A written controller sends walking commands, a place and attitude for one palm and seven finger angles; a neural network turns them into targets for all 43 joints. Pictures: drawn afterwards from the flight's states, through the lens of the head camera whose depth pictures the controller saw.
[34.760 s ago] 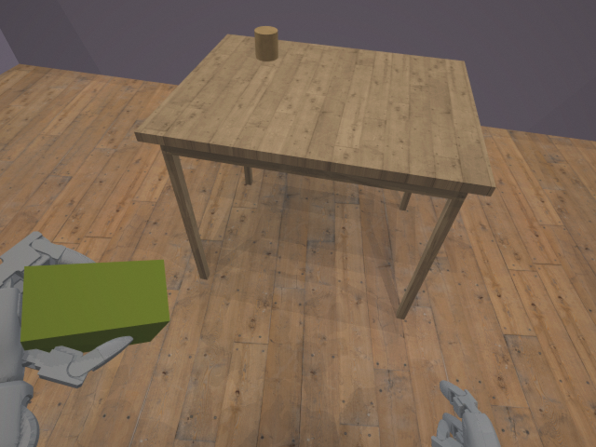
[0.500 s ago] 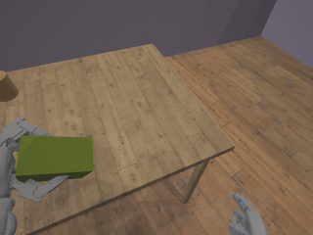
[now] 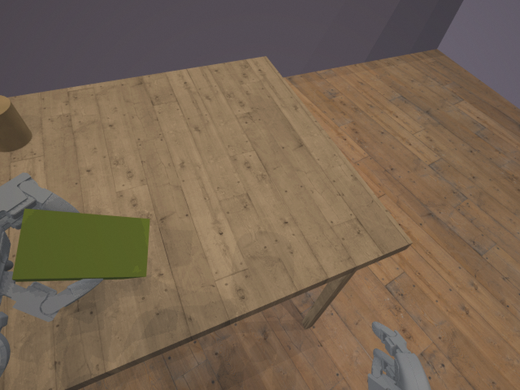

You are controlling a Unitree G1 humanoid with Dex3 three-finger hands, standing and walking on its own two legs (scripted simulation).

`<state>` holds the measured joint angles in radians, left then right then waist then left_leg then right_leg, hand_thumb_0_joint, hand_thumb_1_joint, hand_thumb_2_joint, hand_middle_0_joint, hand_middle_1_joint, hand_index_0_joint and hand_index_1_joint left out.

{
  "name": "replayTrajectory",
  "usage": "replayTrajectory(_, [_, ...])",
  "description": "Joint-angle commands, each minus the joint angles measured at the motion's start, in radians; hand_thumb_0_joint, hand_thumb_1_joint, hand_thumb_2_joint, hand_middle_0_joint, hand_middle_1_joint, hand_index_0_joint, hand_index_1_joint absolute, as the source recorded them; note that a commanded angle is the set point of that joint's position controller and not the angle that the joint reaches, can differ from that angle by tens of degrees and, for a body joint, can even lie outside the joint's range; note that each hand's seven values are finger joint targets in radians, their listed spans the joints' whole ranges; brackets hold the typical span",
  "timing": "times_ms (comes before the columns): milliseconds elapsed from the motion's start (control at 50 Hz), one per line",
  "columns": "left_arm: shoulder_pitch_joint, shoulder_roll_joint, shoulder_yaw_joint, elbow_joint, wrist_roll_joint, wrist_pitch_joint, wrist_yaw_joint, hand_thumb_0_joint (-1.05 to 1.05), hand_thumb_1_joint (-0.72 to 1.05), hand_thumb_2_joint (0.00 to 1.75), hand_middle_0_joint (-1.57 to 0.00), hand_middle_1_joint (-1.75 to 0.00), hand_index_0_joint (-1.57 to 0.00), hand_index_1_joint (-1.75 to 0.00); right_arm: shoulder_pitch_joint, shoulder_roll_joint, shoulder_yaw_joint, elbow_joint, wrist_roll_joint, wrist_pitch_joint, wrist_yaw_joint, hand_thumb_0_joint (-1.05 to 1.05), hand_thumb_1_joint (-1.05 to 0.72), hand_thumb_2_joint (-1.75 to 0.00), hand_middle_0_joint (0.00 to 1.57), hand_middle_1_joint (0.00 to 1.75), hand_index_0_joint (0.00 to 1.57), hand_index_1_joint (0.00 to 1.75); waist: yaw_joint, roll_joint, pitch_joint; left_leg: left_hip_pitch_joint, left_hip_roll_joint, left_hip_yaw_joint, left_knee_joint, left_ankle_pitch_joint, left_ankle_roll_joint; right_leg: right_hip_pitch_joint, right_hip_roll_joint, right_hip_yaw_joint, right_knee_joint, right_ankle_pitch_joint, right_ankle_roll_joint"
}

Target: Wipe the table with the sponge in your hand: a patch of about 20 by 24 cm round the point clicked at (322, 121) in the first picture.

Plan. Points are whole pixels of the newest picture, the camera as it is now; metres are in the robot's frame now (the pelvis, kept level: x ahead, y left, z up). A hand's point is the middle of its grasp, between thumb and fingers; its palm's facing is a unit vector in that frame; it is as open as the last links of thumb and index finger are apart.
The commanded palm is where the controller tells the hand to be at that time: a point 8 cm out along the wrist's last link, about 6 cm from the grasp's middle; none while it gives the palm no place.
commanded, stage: come to a stop and stand still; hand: left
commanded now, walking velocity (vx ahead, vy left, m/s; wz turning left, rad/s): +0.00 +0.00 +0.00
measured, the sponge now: (100, 250) +0.24 +0.22 +0.13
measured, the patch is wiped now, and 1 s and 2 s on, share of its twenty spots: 0.00 0.00 0.00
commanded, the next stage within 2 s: look again from close up in 0.28 s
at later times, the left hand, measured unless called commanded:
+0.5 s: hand (49, 252) +0.22 +0.25 +0.16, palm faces +0.36 -0.85 -0.39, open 10.0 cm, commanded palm +0.16 +0.28 +0.18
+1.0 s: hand (74, 271) +0.20 +0.22 +0.16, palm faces +0.35 -0.85 -0.38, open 10.0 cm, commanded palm +0.15 +0.25 +0.18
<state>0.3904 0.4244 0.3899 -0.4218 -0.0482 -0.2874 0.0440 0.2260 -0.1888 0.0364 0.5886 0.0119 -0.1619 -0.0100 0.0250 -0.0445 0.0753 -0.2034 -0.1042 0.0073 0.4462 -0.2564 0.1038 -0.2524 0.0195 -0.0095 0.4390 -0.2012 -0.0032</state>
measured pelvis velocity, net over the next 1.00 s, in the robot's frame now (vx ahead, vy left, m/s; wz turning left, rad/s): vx -0.01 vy -0.03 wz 0.00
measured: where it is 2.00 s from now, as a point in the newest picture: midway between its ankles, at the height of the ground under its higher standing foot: outside the picture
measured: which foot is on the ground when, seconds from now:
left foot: down 0.00-1.00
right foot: down 0.00-1.00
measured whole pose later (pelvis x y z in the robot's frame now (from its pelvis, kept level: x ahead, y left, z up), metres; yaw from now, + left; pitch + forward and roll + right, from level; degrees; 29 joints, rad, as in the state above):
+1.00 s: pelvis -0.01 -0.03 +0.00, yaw +0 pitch +0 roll -1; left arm 0.44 0.37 0.34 -0.44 -0.05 -0.23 0.09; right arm 0.22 -0.22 0.02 0.58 0.01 -0.13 -0.04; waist 0.02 -0.01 0.02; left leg -0.20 -0.07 -0.01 0.42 -0.23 0.07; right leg -0.22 0.05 -0.03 0.36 -0.15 -0.04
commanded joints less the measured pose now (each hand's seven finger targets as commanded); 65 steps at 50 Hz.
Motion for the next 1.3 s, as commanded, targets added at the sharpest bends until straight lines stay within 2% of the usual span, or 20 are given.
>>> replayTrajectory(0, [-0.077, 0.148, 0.101, -0.281, -0.02, -0.071, 0.029, 0.0, 0.1, 1.3, -1.2, -1.6, -1.2, -1.6, -0.076, -0.143, -0.067, -0.161, 0.002, -0.063, -0.002, 0.0, -0.9, -0.9, 0.2, 0.3, 0.2, 0.3, 0.011, 0.137, -0.239, 0.037, 0.208, -0.154, -0.066, 0.506, -0.15, 0.167, -0.071, 0.041, 0.035, 0.205, -0.025])
replayTrajectory(40, [-0.051, 0.1, 0.062, -0.258, -0.017, -0.059, 0.028, 0.0, 0.1, 1.3, -1.2, -1.6, -1.2, -1.6, -0.072, -0.14, -0.063, -0.15, 0.001, -0.054, 0.005, 0.0, -0.9, -0.9, 0.2, 0.3, 0.2, 0.3, 0.006, 0.147, -0.224, 0.083, 0.226, -0.153, -0.084, 0.589, -0.169, 0.098, -0.057, 0.011, 0.058, 0.099, -0.018])
replayTrajectory(120, [-0.054, 0.138, 0.102, -0.266, -0.002, -0.035, 0.037, 0.0, 0.1, 1.3, -1.2, -1.6, -1.2, -1.6, -0.096, -0.137, -0.069, -0.162, 0.005, -0.035, 0.011, 0.0, -0.9, -0.9, 0.2, 0.3, 0.2, 0.3, 0.01, 0.157, -0.204, 0.117, 0.245, -0.142, -0.089, 0.681, -0.187, 0.057, -0.044, -0.002, 0.094, 0.028, -0.016])
replayTrajectory(140, [-0.055, 0.104, 0.068, -0.238, -0.009, -0.033, 0.033, 0.0, 0.1, 1.3, -1.2, -1.6, -1.2, -1.6, -0.078, -0.139, -0.065, -0.162, -0.003, -0.02, 0.009, 0.0, -0.9, -0.9, 0.2, 0.3, 0.2, 0.3, 0.004, 0.146, -0.19, 0.076, 0.246, -0.157, -0.093, 0.638, -0.183, 0.068, -0.047, -0.008, 0.08, 0.002, -0.015])
replayTrajectory(200, [-0.077, 0.134, 0.093, -0.257, -0.005, -0.027, 0.036, 0.0, 0.1, 1.3, -1.2, -1.6, -1.2, -1.6, -0.085, -0.144, -0.074, -0.179, 0.002, -0.008, 0.004, 0.0, -0.9, -0.9, 0.2, 0.3, 0.2, 0.3, 0.007, 0.116, -0.187, 0.025, 0.24, -0.151, -0.08, 0.55, -0.189, 0.135, -0.06, 0.002, 0.035, 0.084, -0.022])
replayTrajectory(320, [-0.062, 0.133, 0.102, -0.291, -0.006, -0.024, 0.051, 0.0, 0.1, 1.3, -1.2, -1.6, -1.2, -1.6, -0.118, -0.139, -0.065, -0.184, 0.01, -0.006, -0.007, 0.0, -0.9, -0.9, 0.2, 0.3, 0.2, 0.3, 0.005, 0.148, -0.209, 0.02, 0.198, -0.136, -0.095, 0.414, -0.195, 0.166, -0.054, 0.028, 0.007, 0.172, -0.028])
replayTrajectory(440, [-0.028, 0.089, 0.061, -0.241, -0.014, -0.017, 0.051, 0.0, 0.1, 1.3, -1.2, -1.6, -1.2, -1.6, -0.104, -0.141, -0.061, -0.182, 0.002, 0.004, -0.017, 0.0, -0.9, -0.9, 0.2, 0.3, 0.2, 0.3, 0.003, 0.103, -0.214, 0.008, 0.192, -0.14, -0.097, 0.377, -0.181, 0.171, -0.063, 0.026, -0.021, 0.187, -0.024])
replayTrajectory(500, [-0.034, 0.115, 0.079, -0.248, -0.014, -0.012, 0.054, 0.0, 0.1, 1.3, -1.2, -1.6, -1.2, -1.6, -0.099, -0.144, -0.071, -0.185, 0.006, 0.003, -0.024, 0.0, -0.9, -0.9, 0.2, 0.3, 0.2, 0.3, 0.002, 0.08, -0.213, -0.017, 0.189, -0.135, -0.091, 0.306, -0.16, 0.202, -0.08, 0.055, -0.037, 0.222, -0.028])
replayTrajectory(540, [-0.02, 0.084, 0.056, -0.225, -0.017, -0.011, 0.055, 0.0, 0.1, 1.3, -1.2, -1.6, -1.2, -1.6, -0.107, -0.145, -0.062, -0.178, 0.002, 0.006, -0.027, 0.0, -0.9, -0.9, 0.2, 0.3, 0.2, 0.3, 0.001, 0.079, -0.2, -0.023, 0.177, -0.134, -0.105, 0.262, -0.156, 0.18, -0.074, 0.05, -0.05, 0.193, -0.027])
replayTrajectory(620, [-0.029, 0.127, 0.087, -0.26, -0.009, -0.008, 0.063, 0.0, 0.1, 1.3, -1.2, -1.6, -1.2, -1.6, -0.125, -0.142, -0.065, -0.179, 0.011, -0.006, -0.032, 0.0, -0.9, -0.9, 0.2, 0.3, 0.2, 0.3, 0.001, 0.116, -0.196, -0.019, 0.176, -0.134, -0.114, 0.223, -0.145, 0.178, -0.076, 0.073, -0.053, 0.182, -0.028])
replayTrajectory(800, [-0.019, 0.119, 0.067, -0.246, -0.012, -0.008, 0.059, 0.0, 0.1, 1.3, -1.2, -1.6, -1.2, -1.6, -0.1, -0.148, -0.07, -0.175, 0.007, -0.015, -0.034, 0.0, -0.9, -0.9, 0.2, 0.3, 0.2, 0.3, -0.003, 0.086, -0.186, -0.05, 0.168, -0.136, -0.095, 0.128, -0.097, 0.175, -0.103, 0.11, -0.102, 0.139, -0.033])
replayTrajectory(1020, [-0.03, 0.12, 0.064, -0.214, -0.009, 0.008, 0.064, 0.0, 0.1, 1.3, -1.2, -1.6, -1.2, -1.6, -0.111, -0.149, -0.065, -0.162, 0.01, -0.021, -0.039, 0.0, -0.9, -0.9, 0.2, 0.3, 0.2, 0.3, -0.004, 0.08, -0.15, -0.032, 0.169, -0.135, -0.119, 0.08, -0.084, 0.117, -0.092, 0.122, -0.15, 0.053, -0.027])
replayTrajectory(1040, [-0.038, 0.084, 0.029, -0.203, -0.012, 0.006, 0.06, 0.0, 0.1, 1.3, -1.2, -1.6, -1.2, -1.6, -0.103, -0.147, -0.061, -0.162, 0.006, -0.02, -0.038, 0.0, -0.9, -0.9, 0.2, 0.3, 0.2, 0.3, -0.007, 0.075, -0.15, -0.039, 0.17, -0.134, -0.12, 0.064, -0.081, 0.116, -0.093, 0.112, -0.155, 0.02, -0.026])
replayTrajectory(1060, [-1.109, 0.954, 0.626, -0.528, 0.163, -0.112, 0.069, 0.0, 0.1, 1.3, -1.2, -1.6, -1.2, -1.6, 0.064, -0.201, -0.051, -0.141, -0.041, -0.071, -0.027, 0.0, -0.9, -0.9, 0.2, 0.3, 0.2, 0.3, -0.02, 0.027, -0.002, -0.178, 0.176, -0.06, -0.042, 0.12, -0.05, 0.018, -0.051, 0.075, -0.162, 0.044, 0.1])
replayTrajectory(1080, [-0.551, 0.304, 0.228, 0.073, 0.047, -0.071, 0.024, 0.0, 0.1, 1.3, -1.2, -1.6, -1.2, -1.6, -0.076, -0.051, -0.002, -0.123, -0.003, -0.063, -0.025, 0.0, -0.9, -0.9, 0.2, 0.3, 0.2, 0.3, -0.012, 0.065, -0.24, -0.052, 0.152, -0.113, -0.056, 0.196, -0.046, 0.05, -0.116, 0.061, -0.101, -0.059, -0.013])
replayTrajectory(1100, [-0.222, 0.179, 0.154, 0.161, 0.013, -0.058, 0.01, 0.0, 0.1, 1.3, -1.2, -1.6, -1.2, -1.6, -0.051, -0.135, -0.063, -0.147, -0.007, -0.084, -0.028, 0.0, -0.9, -0.9, 0.2, 0.3, 0.2, 0.3, 0.046, 0.125, -0.204, -0.016, 0.141, -0.1, -0.025, 0.148, -0.076, 0.095, -0.108, 0.196, -0.133, 0.038, -0.028])
replayTrajectory(1120, [-0.089, 0.023, 0.035, 0.097, -0.029, -0.055, -0.004, 0.0, 0.1, 1.3, -1.2, -1.6, -1.2, -1.6, -0.066, -0.128, -0.072, -0.139, 0.011, -0.08, 0.003, 0.0, -0.9, -0.9, 0.2, 0.3, 0.2, 0.3, 0.018, 0.242, -0.249, 0.015, 0.142, -0.069, -0.026, 0.153, -0.083, 0.139, -0.114, 0.153, -0.091, 0.115, -0.039])
replayTrajectory(1140, [-0.11, 0.057, 0.023, -0.077, -0.029, -0.068, -0.001, 0.0, 0.1, 1.3, -1.2, -1.6, -1.2, -1.6, -0.041, -0.145, -0.072, -0.155, 0.012, -0.073, 0.018, 0.0, -0.9, -0.9, 0.2, 0.3, 0.2, 0.3, 0.012, 0.214, -0.242, -0.055, 0.151, -0.092, -0.051, 0.114, -0.08, 0.194, -0.116, 0.142, -0.067, 0.1, -0.029])
replayTrajectory(1200, [-0.006, 0.09, 0.026, -0.169, -0.027, -0.074, 0.023, 0.0, 0.1, 1.3, -1.2, -1.6, -1.2, -1.6, -0.072, -0.147, -0.067, -0.16, 0.009, -0.075, 0.026, 0.0, -0.9, -0.9, 0.2, 0.3, 0.2, 0.3, 0.025, 0.007, -0.177, -0.121, 0.14, -0.105, -0.082, -0.003, -0.07, 0.174, -0.105, 0.144, -0.116, -0.057, -0.02])
replayTrajectory(1280, [-0.056, 0.166, 0.122, -0.163, -0.028, -0.076, 0.042, 0.0, 0.1, 1.3, -1.2, -1.6, -1.2, -1.6, -0.096, -0.143, -0.061, -0.159, 0.01, -0.076, -0.002, 0.0, -0.9, -0.9, 0.2, 0.3, 0.2, 0.3, 0.017, -0.033, -0.129, -0.125, 0.152, -0.135, -0.116, -0.026, -0.068, 0.121, -0.085, 0.117, -0.121, -0.105, -0.019])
